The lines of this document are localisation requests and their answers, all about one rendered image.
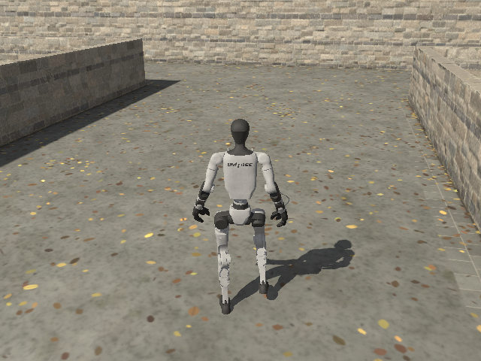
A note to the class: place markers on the right robot forearm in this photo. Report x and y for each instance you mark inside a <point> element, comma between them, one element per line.
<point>277,200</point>

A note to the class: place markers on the right robot shin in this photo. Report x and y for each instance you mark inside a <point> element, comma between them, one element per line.
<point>261,256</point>

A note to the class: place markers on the right robot hand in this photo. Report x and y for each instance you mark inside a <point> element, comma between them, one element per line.
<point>278,216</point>

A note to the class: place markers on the left robot hand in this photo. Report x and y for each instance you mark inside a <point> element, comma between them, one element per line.
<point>202,212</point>

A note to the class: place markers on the right robot upper arm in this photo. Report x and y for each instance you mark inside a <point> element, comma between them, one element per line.
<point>268,172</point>

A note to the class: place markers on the left robot forearm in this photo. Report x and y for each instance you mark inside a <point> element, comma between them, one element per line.
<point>202,198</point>

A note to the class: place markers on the left robot upper arm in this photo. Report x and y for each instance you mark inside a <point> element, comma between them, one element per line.
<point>216,159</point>

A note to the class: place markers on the right robot thigh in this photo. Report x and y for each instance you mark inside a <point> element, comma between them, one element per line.
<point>257,218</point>

